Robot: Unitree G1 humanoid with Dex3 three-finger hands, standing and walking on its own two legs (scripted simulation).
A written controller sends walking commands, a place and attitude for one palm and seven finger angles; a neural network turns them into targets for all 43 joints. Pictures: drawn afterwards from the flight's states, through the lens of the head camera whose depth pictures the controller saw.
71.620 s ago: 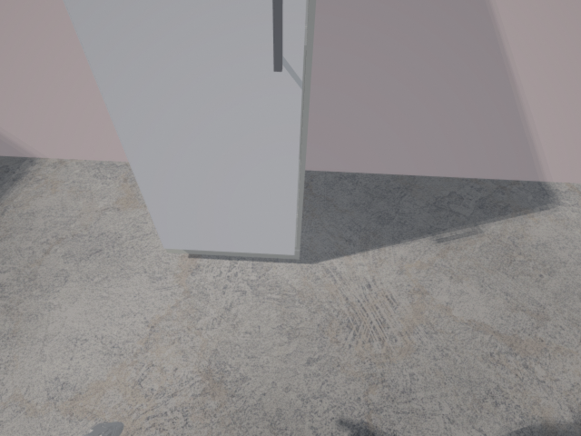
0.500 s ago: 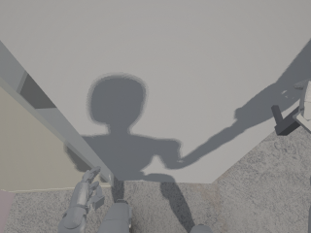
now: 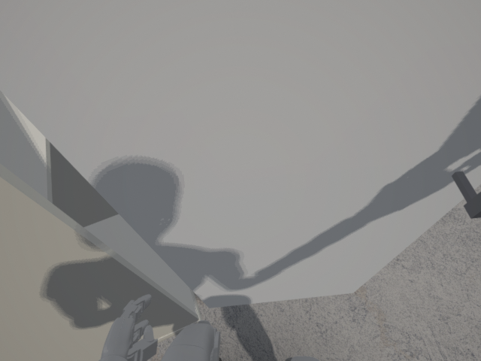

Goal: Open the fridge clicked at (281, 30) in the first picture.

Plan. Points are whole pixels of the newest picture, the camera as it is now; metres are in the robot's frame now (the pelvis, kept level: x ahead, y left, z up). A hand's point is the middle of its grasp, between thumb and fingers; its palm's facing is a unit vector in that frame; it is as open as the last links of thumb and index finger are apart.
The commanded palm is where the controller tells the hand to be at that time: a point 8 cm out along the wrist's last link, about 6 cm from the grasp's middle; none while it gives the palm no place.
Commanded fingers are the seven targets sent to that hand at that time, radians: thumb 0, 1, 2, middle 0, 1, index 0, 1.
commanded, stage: walk backward, drawing the door open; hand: right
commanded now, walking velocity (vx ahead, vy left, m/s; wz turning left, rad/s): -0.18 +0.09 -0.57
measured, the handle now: out of the picture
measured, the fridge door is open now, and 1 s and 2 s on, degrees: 108 109 109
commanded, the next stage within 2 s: stop walking and hold the door back in 0.20 s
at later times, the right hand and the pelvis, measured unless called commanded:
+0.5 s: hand out of the picture +0.29 -0.27 +0.20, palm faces +0.63 +0.75 -0.18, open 6.5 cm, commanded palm +0.23 -0.29 +0.19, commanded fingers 0.00 -0.90 -0.90 0.45 1.40 0.45 1.40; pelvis -0.02 +0.07 -0.02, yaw -13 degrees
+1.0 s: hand out of the picture +0.29 -0.27 +0.21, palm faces +0.63 +0.76 -0.18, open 6.1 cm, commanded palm +0.22 -0.31 +0.19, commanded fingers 0.00 -0.90 -0.90 0.45 1.40 0.45 1.40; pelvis -0.04 +0.08 -0.01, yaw -11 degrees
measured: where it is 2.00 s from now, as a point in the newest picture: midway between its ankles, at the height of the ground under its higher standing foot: outside the picture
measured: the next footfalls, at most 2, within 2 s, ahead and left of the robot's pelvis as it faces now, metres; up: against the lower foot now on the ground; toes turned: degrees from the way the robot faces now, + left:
left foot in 0.18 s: +0.04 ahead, +0.20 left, +0.00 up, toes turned -2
right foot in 0.46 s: -0.01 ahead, -0.04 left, +0.00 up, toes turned -12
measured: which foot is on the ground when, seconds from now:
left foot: up 0.00-0.16, down 0.18-0.46, up 0.48-0.80, down 0.82-1.00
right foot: down 0.00-0.16, up 0.18-0.44, down 0.46-1.00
